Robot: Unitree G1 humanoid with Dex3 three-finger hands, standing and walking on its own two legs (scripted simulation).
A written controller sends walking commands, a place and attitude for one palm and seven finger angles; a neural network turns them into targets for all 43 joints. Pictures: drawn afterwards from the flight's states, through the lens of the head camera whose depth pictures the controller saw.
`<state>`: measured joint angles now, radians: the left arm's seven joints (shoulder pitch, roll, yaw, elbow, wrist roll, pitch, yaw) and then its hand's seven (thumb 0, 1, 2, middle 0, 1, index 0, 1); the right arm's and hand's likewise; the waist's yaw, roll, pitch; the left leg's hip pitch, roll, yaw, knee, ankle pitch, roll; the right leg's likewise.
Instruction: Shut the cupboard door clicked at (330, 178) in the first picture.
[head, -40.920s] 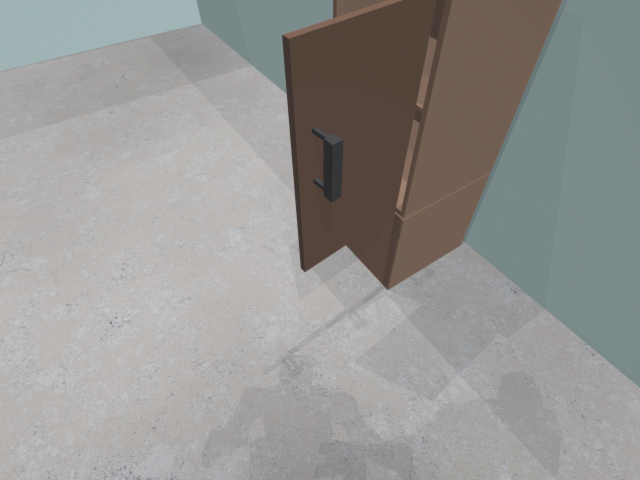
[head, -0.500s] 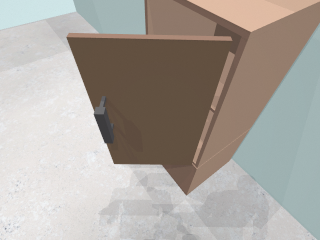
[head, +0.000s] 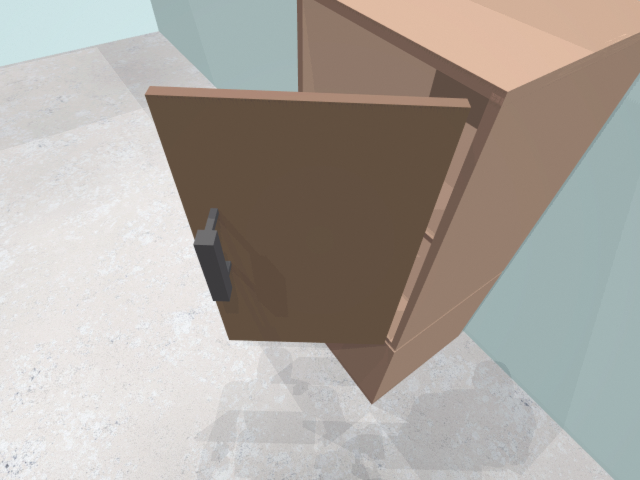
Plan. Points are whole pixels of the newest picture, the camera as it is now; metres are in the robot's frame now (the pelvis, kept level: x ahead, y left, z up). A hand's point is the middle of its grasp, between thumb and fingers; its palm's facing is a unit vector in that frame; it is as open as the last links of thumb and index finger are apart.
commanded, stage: come to a stop and stand still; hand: left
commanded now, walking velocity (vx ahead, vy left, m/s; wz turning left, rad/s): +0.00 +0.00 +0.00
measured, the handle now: (217, 255) +0.40 +0.19 +0.01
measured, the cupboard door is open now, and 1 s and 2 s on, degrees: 53 53 53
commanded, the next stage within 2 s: look again from close up in 0.92 s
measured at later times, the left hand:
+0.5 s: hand out of the picture +0.03 +0.16 -0.16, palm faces +0.00 -0.97 -0.23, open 7.3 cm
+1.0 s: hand out of the picture +0.02 +0.13 -0.17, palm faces +0.03 -0.98 -0.18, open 7.4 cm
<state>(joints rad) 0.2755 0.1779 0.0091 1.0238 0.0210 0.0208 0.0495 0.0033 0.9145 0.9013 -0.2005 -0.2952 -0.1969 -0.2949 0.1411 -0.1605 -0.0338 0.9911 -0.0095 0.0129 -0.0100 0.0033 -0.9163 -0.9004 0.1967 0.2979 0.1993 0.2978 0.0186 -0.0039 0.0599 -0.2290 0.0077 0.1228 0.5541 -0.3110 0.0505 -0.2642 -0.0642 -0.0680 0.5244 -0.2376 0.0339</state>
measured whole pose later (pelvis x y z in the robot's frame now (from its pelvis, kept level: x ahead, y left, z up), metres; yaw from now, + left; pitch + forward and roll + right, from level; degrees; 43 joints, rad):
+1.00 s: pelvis +0.03 -0.03 +0.01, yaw +0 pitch -1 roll +0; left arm 0.28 0.14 -0.01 1.13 0.01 -0.02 0.03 0.01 0.92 0.90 -0.20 -0.30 -0.20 -0.29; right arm 0.27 -0.14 0.01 1.14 -0.01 -0.02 -0.03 0.01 -0.92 -0.90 0.19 0.30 0.20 0.30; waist 0.01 0.00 0.04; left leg -0.11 0.03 0.10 0.40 -0.26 0.00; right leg -0.17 -0.03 -0.09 0.43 -0.24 -0.01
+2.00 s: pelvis +0.00 -0.04 +0.00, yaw +0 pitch +0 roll +1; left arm 0.22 0.17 0.04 1.01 0.02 0.03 0.03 0.00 0.91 0.90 -0.20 -0.30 -0.20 -0.29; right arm 0.20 -0.16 -0.05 1.04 -0.02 0.03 -0.03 0.01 -0.92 -0.90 0.20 0.30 0.20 0.30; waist 0.00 -0.01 0.10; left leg -0.24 0.03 0.12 0.56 -0.31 0.00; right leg -0.31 -0.04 -0.07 0.60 -0.28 -0.02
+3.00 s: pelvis -0.02 -0.01 +0.00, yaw +4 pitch -2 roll -1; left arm 0.32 0.16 -0.01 1.05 0.02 -0.01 0.04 0.00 0.91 0.90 -0.20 -0.30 -0.20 -0.29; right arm 0.26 -0.17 -0.01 1.03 -0.01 0.00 -0.02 0.01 -0.93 -0.90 0.19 0.30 0.20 0.30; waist 0.00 -0.01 -0.01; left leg -0.23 -0.01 0.05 0.52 -0.25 0.04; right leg -0.16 -0.01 -0.04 0.49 -0.29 0.01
